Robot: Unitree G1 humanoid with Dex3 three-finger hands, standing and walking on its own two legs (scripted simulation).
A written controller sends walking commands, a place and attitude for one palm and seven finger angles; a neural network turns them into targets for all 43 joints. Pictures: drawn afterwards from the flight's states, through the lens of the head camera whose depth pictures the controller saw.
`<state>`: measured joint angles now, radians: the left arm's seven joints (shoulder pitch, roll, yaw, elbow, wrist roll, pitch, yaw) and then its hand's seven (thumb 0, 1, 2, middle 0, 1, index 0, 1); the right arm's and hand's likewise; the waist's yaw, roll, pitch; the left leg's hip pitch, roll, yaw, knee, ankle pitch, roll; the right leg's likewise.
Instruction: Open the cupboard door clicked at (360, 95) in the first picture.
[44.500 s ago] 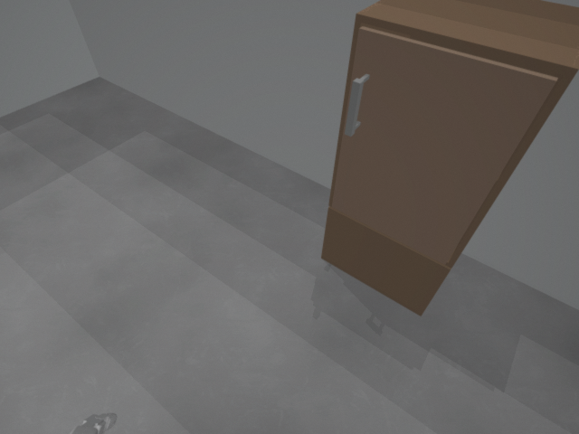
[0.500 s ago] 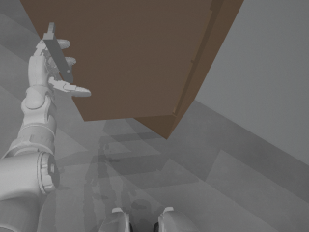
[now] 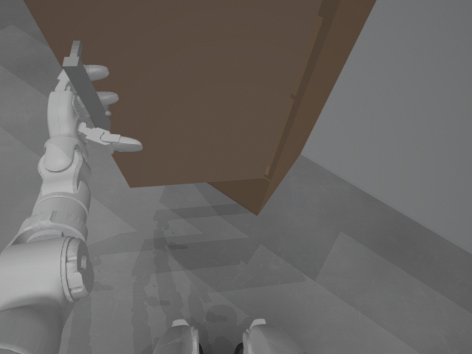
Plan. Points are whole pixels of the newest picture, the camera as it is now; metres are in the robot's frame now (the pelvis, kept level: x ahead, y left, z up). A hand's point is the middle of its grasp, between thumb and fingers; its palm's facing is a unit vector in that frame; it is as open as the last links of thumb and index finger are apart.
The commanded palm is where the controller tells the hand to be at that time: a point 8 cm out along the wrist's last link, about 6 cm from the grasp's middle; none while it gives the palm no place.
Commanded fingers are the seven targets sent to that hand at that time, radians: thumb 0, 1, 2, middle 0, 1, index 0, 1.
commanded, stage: slide the fingers in behind the handle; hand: left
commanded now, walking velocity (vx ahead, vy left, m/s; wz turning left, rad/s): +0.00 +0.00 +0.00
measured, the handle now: (91, 89) +0.55 +0.21 +0.08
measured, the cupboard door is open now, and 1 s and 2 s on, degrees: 41 42 83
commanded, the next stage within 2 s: close the thumb around the handle in 0.04 s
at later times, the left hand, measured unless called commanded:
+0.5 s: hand (106, 116) +0.49 +0.18 +0.07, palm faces +0.07 -1.00 -0.02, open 10.5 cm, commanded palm +0.47 +0.22 +0.07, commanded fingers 0.00 0.56 0.76 -0.38 -1.31 -0.38 -1.31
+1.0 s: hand (105, 116) +0.49 +0.18 +0.07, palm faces +0.06 -1.00 -0.01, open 5.6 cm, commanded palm +0.46 +0.22 +0.07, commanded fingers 0.00 0.90 0.90 -0.40 -1.35 -0.40 -1.35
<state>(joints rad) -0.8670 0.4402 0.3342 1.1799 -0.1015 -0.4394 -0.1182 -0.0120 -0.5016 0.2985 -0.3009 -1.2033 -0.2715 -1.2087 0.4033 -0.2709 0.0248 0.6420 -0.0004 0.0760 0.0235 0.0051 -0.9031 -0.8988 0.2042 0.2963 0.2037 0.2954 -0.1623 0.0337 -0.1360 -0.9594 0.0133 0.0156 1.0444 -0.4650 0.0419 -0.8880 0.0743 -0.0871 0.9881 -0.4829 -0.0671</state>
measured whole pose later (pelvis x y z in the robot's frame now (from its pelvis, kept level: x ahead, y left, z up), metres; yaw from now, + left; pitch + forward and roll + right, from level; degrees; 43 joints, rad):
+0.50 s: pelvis +0.00 +0.01 +0.00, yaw +0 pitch +21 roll -3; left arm -0.82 0.41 0.32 1.15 -0.11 -0.46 -0.12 -0.01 0.04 0.53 -0.33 -1.26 -0.30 -1.25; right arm 0.39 -0.26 0.02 0.64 0.00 0.08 0.03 0.01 -0.90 -0.90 0.20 0.30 0.20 0.30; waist -0.15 0.04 -0.14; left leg -0.92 0.01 0.02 1.03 -0.47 0.05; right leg -0.85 0.07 -0.08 0.97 -0.48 -0.06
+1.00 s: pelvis -0.01 +0.01 +0.00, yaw +0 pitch +21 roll -3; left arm -0.88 0.42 0.33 1.19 -0.08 -0.46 -0.11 0.01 0.75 0.83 -0.39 -1.35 -0.37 -1.34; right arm 0.40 -0.27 0.03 0.64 0.00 0.08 0.02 0.01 -0.90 -0.90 0.20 0.30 0.20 0.30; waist -0.17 0.03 -0.14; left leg -0.97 0.00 0.02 1.06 -0.46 0.06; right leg -0.89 0.06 -0.08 1.00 -0.47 -0.05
